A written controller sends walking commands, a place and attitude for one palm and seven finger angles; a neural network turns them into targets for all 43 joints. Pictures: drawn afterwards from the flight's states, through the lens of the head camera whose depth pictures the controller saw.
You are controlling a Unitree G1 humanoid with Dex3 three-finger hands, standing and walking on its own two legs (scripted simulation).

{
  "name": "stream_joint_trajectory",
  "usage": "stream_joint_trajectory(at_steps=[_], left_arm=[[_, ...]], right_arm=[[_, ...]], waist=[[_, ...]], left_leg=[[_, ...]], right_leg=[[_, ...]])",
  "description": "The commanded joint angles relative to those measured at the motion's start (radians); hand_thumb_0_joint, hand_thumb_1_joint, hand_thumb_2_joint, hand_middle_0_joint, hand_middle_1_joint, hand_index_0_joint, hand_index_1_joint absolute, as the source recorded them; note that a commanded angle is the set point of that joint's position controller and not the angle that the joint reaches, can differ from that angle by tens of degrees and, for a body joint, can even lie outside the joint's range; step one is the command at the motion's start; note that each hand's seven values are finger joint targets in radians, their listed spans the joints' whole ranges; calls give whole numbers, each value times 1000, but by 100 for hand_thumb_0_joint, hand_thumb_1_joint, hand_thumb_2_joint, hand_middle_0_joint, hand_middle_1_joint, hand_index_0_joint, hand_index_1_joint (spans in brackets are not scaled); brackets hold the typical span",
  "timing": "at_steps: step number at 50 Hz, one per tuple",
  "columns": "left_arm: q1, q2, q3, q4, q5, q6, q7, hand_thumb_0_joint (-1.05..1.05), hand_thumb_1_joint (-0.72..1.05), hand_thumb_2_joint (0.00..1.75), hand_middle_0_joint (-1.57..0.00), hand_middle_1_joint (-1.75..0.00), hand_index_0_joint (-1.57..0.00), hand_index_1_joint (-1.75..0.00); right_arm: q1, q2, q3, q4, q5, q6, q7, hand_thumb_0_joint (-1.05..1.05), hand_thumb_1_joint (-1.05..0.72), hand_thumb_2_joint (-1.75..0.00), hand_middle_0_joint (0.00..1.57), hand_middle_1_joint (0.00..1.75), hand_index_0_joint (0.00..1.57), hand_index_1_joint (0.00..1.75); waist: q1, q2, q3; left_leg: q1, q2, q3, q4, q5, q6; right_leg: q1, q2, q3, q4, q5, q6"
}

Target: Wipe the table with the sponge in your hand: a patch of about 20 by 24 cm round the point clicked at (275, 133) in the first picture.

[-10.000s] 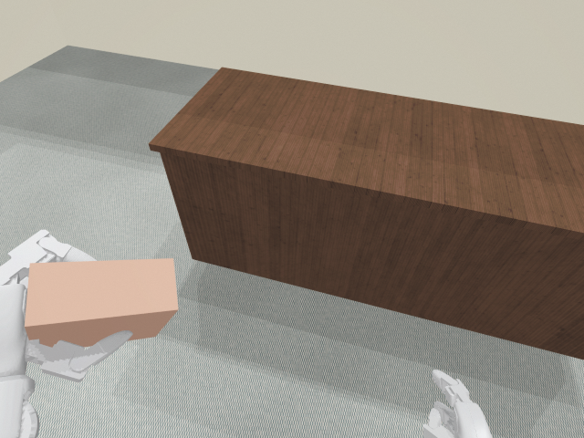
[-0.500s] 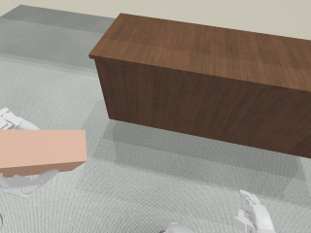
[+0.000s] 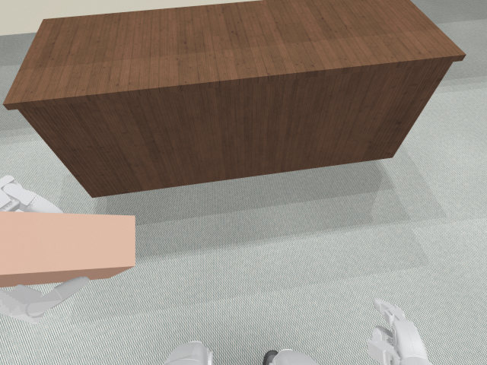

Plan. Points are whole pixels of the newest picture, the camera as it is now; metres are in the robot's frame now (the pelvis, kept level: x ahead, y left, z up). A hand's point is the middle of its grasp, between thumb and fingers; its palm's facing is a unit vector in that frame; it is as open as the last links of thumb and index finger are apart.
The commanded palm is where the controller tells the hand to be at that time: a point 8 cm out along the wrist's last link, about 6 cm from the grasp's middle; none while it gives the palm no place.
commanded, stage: turn to face it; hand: left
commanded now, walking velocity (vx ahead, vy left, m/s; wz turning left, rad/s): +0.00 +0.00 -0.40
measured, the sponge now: (83, 251) +0.23 +0.19 +0.15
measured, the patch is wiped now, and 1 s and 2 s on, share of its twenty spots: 0.00 0.00 0.00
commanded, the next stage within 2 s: take the last steps up to it in 0.30 s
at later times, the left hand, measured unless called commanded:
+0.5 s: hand (125, 269) +0.20 +0.13 +0.17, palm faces +0.15 -0.85 -0.50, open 10.0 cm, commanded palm +0.15 +0.20 +0.18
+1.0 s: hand (95, 282) +0.19 +0.16 +0.17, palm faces +0.29 -0.84 -0.45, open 10.0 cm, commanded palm +0.14 +0.21 +0.18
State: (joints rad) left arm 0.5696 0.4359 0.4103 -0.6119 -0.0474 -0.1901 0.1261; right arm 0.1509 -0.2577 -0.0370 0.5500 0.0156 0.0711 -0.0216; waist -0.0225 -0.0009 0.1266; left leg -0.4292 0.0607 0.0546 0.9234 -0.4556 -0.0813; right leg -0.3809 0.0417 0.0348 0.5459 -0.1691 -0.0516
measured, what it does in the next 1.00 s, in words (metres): steps on the spot: left foot, then right foot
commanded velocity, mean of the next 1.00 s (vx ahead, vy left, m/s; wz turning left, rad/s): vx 0.19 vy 0.09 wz -0.08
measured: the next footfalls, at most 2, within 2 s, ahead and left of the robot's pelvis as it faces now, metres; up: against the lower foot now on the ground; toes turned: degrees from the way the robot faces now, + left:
left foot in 0.10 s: +0.04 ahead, +0.14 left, +0.00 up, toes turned +2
right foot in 0.36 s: +0.00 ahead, -0.15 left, +0.00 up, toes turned -15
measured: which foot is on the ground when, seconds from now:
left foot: up 0.00-0.08, down 0.10-0.36, up 0.38-0.70, down 0.72-0.96, up 0.98-1.00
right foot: down 0.00-0.10, up 0.12-0.34, down 0.36-1.00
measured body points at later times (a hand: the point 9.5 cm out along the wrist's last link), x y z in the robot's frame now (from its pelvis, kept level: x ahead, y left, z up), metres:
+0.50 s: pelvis -0.06 -0.04 +0.00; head -0.02 -0.07 +0.44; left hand +0.19 +0.18 +0.20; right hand +0.06 -0.28 -0.12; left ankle -0.05 +0.10 -0.67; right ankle -0.04 -0.13 -0.73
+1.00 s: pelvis -0.06 -0.04 -0.01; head -0.05 -0.06 +0.44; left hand +0.17 +0.20 +0.19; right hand +0.07 -0.28 -0.12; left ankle -0.06 +0.08 -0.72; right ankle -0.05 -0.15 -0.73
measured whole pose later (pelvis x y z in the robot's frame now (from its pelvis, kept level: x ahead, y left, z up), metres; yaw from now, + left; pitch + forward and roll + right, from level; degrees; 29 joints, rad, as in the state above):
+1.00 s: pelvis -0.06 -0.04 -0.01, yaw -8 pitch -1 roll -1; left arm 0.43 0.35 0.32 -0.43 0.01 -0.23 0.14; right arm 0.22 -0.18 0.00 0.64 0.01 -0.08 -0.06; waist 0.01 0.06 0.03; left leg -0.32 0.06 0.05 0.82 -0.43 0.00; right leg -0.30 -0.04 -0.16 0.63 -0.29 -0.03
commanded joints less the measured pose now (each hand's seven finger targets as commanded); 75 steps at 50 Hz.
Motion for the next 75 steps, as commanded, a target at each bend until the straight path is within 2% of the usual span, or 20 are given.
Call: stream_joint_trajectory(at_steps=[1,3,5,7,10,16,19,25,34,37,38,45,47,48,50,54,62,64,66,75], left_arm=[[-36,132,139,-166,-7,-50,46,0,10,130,-120,-160,-120,-160],[-81,125,114,-175,0,-56,42,0,10,130,-120,-160,-120,-160],[-135,125,104,-201,12,-74,33,0,10,130,-120,-160,-120,-160],[-106,114,91,-114,26,-75,27,0,10,130,-120,-160,-120,-160],[-215,92,34,-181,29,-75,22,0,10,130,-120,-160,-120,-160],[-235,98,39,-154,29,-73,33,0,10,130,-120,-160,-120,-160],[-185,173,131,-75,8,-63,40,0,10,130,-120,-160,-120,-160],[-36,152,152,-109,5,-73,50,0,10,130,-120,-160,-120,-160],[-126,105,67,-102,32,-91,61,0,10,130,-120,-160,-120,-160],[-182,94,42,-127,40,-114,61,0,10,130,-120,-160,-120,-160],[-197,107,40,-84,53,-110,53,0,10,130,-120,-160,-120,-160],[-224,69,8,-60,46,-98,41,0,10,130,-120,-160,-120,-160],[-236,95,33,-20,52,-99,45,0,10,130,-120,-160,-120,-160],[-250,139,66,-13,43,-99,47,0,10,130,-120,-160,-120,-160],[-278,157,93,5,24,-97,36,0,10,130,-120,-160,-120,-160],[-171,117,81,-43,26,-130,26,0,10,130,-120,-160,-120,-160],[-193,104,72,-166,32,-116,64,0,10,130,-120,-160,-120,-160],[-217,85,62,-188,30,-123,63,0,10,130,-120,-160,-120,-160],[-198,133,86,-116,40,-133,57,0,10,130,-120,-160,-120,-160],[-89,106,82,-137,18,-108,46,0,10,130,-120,-160,-120,-160]], right_arm=[[-48,-50,-1,-162,-3,-62,-2,0,-90,-90,20,30,20,30],[-17,-65,-9,-157,-2,-71,-11,0,-90,-90,20,30,20,30],[-33,-107,-29,-180,-8,-88,-29,0,-90,-90,20,30,20,30],[-30,-69,-23,-166,-12,-107,-30,0,-90,-90,20,30,20,30],[-27,-72,-21,-151,4,-141,-16,0,-90,-90,20,30,20,30],[11,-75,-12,-140,1,-194,-1,0,-90,-90,20,30,20,30],[-21,-36,-8,-156,9,-181,-6,0,-90,-90,20,30,20,30],[-74,-27,20,-107,-6,-121,-24,0,-90,-90,20,30,20,30],[8,-53,-12,-92,-23,-154,-50,0,-90,-90,20,30,20,30],[3,-85,-23,-98,-18,-176,-62,0,-90,-90,20,30,20,30],[-3,-71,-19,-80,-16,-185,-60,0,-90,-90,20,30,20,30],[-2,-69,-14,-50,-16,-215,-52,0,-90,-90,20,30,20,30],[-5,-51,-15,-46,-14,-204,-47,0,-90,-90,20,30,20,30],[-26,-36,-14,-61,-12,-199,-44,0,-90,-90,20,30,20,30],[-56,-72,-30,-55,-13,-183,-31,0,-90,-90,20,30,20,30],[-57,-33,2,-48,-16,-154,-26,0,-90,-90,20,30,20,30],[-12,-28,-19,-95,-21,-182,-51,0,-90,-90,20,30,20,30],[9,-77,-45,-100,-10,-187,-55,0,-90,-90,20,30,20,30],[-3,-51,-35,-83,-13,-201,-53,0,-90,-90,20,30,20,30],[-11,-47,-17,-62,-8,-226,-43,0,-90,-90,20,30,20,30]], waist=[[46,-130,-284],[26,-63,-277],[38,225,-197],[32,291,-169],[41,241,-120],[32,246,-190],[53,-281,-265],[21,-115,-292],[14,-57,-239],[18,308,-177],[6,311,-120],[28,206,-130],[31,-17,-164],[35,-269,-162],[40,-205,-120],[29,-113,-145],[27,-57,-240],[6,290,-273],[12,305,-251],[29,222,-228]], left_leg=[[154,-8,-17,-271,40,26],[316,13,-7,-481,121,50],[369,288,-262,-639,197,168],[136,406,-312,-672,232,265],[142,306,-55,-568,405,199],[141,233,18,-349,426,99],[-82,8,17,133,-134,19],[-72,30,-41,67,44,39],[252,-28,58,-496,56,107],[363,273,-333,-692,-29,264],[215,312,-402,-752,-167,308],[100,154,-97,-517,93,206],[-92,69,-1,-216,59,146],[-271,-39,60,51,-55,96],[-293,13,-100,285,-8,67],[-198,61,-51,135,132,55],[275,-32,150,-483,231,80],[509,215,-179,-543,382,197],[432,369,-428,-635,326,353],[245,198,-34,-550,349,218]], right_leg=[[105,-255,308,-200,-11,-105],[3,-207,284,-154,-117,-44],[-189,-24,114,156,-276,48],[-141,-32,12,604,-325,85],[-123,-73,-65,477,-288,101],[202,-41,-168,-65,-88,91],[258,-385,344,-196,409,-98],[271,-332,139,-216,130,-109],[107,-294,163,-237,-398,-57],[-147,-66,-121,238,-365,56],[-151,-75,-96,417,-361,56],[164,-72,-208,4,-226,71],[363,-226,35,-178,-239,-10],[423,-448,421,-281,-209,-118],[274,-517,533,-363,-432,-163],[224,-406,121,-284,-10,-111],[176,-278,-38,-50,-52,-19],[-107,-124,-167,352,-255,68],[-254,-129,-81,666,-460,68],[63,-96,-230,114,-199,81]])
